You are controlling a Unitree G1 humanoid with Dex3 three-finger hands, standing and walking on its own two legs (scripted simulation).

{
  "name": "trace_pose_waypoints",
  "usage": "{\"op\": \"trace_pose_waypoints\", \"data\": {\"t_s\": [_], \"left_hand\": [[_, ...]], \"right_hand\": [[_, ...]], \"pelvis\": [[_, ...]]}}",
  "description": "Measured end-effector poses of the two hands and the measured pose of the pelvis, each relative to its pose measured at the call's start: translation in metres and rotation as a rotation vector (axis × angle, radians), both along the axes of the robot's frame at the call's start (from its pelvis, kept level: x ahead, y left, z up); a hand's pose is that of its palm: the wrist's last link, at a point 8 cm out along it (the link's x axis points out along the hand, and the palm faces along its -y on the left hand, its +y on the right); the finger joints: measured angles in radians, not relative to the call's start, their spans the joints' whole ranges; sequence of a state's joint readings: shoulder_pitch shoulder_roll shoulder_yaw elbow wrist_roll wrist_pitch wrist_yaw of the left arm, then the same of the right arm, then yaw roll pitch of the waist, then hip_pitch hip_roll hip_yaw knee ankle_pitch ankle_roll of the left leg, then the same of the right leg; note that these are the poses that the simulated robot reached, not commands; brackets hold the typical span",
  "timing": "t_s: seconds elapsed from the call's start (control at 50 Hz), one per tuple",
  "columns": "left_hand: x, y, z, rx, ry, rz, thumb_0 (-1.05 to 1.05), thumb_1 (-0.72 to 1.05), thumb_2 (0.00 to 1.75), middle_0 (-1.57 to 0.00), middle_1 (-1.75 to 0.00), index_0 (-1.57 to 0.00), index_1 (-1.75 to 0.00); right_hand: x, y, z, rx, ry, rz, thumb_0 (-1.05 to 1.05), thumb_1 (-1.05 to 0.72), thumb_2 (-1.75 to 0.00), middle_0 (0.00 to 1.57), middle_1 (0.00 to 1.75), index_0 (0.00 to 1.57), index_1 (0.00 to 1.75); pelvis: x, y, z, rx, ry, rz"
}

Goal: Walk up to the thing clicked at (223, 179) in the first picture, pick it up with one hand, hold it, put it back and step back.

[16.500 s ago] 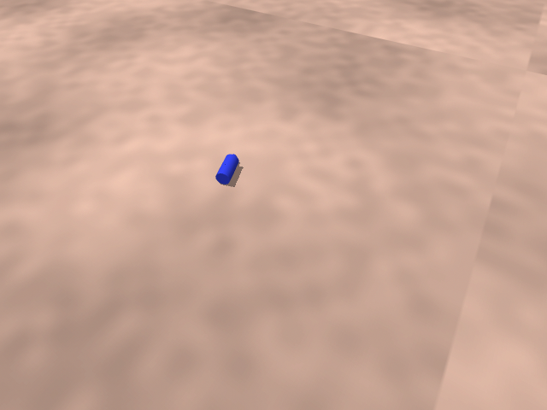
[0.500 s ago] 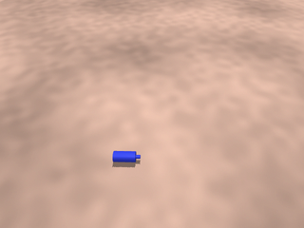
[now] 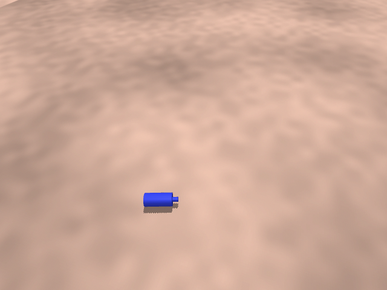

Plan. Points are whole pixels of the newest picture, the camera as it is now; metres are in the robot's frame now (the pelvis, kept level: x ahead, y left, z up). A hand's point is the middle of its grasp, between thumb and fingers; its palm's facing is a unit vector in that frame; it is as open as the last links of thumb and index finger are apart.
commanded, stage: stand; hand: left
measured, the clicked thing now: (161, 199) +0.74 +0.23 -0.74
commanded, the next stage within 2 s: walk up in 0.58 s
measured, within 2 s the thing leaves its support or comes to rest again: neither
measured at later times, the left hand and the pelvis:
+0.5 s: hand out of the picture +0.06 +0.25 -0.16, palm faces -0.04 -0.94 -0.35, open 7.3 cm; pelvis -0.01 -0.01 +0.00, yaw +0 degrees
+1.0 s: hand out of the picture +0.10 +0.33 -0.17, palm faces -0.03 -0.93 -0.36, open 7.3 cm; pelvis +0.08 +0.04 -0.01, yaw +0 degrees
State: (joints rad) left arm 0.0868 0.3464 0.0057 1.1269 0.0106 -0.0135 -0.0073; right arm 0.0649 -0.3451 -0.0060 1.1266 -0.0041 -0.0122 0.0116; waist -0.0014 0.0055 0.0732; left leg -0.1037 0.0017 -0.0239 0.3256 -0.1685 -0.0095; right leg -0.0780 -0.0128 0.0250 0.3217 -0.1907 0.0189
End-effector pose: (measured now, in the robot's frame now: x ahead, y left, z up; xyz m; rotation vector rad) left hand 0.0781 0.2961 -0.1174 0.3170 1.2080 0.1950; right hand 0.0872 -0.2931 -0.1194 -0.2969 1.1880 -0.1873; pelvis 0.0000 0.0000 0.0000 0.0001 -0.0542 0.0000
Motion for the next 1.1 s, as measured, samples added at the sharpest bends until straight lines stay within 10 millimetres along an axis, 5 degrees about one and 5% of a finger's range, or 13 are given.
{"op": "trace_pose_waypoints", "data": {"t_s": [0.28, 0.5, 0.68, 0.86, 0.94, 1.1], "left_hand": [[-0.020, -0.001, 0.000, 0.005, 0.033, 0.001, 0.00, 0.91, 0.90, -0.21, -0.30, -0.20, -0.30], [-0.021, -0.004, -0.001, 0.007, 0.039, -0.004, 0.00, 0.91, 0.90, -0.21, -0.30, -0.20, -0.30], [-0.016, 0.001, 0.003, -0.002, -0.014, 0.009, 0.00, 0.91, 0.90, -0.21, -0.30, -0.21, -0.30], [-0.031, 0.053, -0.007, 0.024, 0.058, 0.066, 0.00, 0.91, 0.90, -0.21, -0.30, -0.21, -0.30], [-0.011, 0.071, -0.016, 0.033, 0.102, 0.047, 0.00, 0.91, 0.90, -0.21, -0.30, -0.20, -0.30], [0.074, 0.072, -0.003, 0.016, 0.027, -0.040, 0.01, 0.91, 0.90, -0.21, -0.30, -0.20, -0.30]], "right_hand": [[-0.036, -0.010, -0.004, -0.006, 0.072, -0.020, 0.01, -0.90, -0.90, 0.21, 0.30, 0.21, 0.30], [-0.039, -0.012, -0.005, -0.003, 0.078, -0.021, 0.01, -0.90, -0.90, 0.21, 0.30, 0.20, 0.30], [-0.030, -0.018, -0.003, 0.000, 0.046, -0.007, 0.01, -0.90, -0.90, 0.21, 0.30, 0.21, 0.30], [0.021, -0.008, 0.007, -0.066, 0.012, 0.048, 0.01, -0.90, -0.90, 0.21, 0.30, 0.20, 0.30], [0.036, 0.006, 0.011, -0.085, -0.038, 0.026, 0.01, -0.90, -0.90, 0.21, 0.30, 0.20, 0.30], [0.047, 0.020, 0.016, -0.059, -0.004, -0.015, 0.00, -0.90, -0.90, 0.21, 0.30, 0.21, 0.30]], "pelvis": [[-0.007, -0.004, 0.000, 0.002, 0.006, 0.000], [-0.007, -0.007, 0.000, 0.002, 0.008, -0.001], [0.005, -0.007, -0.003, -0.004, 0.017, 0.004], [0.040, 0.025, -0.014, -0.026, 0.010, 0.033], [0.060, 0.039, -0.018, -0.001, 0.005, 0.014], [0.108, 0.043, -0.009, 0.011, -0.006, -0.009]]}}
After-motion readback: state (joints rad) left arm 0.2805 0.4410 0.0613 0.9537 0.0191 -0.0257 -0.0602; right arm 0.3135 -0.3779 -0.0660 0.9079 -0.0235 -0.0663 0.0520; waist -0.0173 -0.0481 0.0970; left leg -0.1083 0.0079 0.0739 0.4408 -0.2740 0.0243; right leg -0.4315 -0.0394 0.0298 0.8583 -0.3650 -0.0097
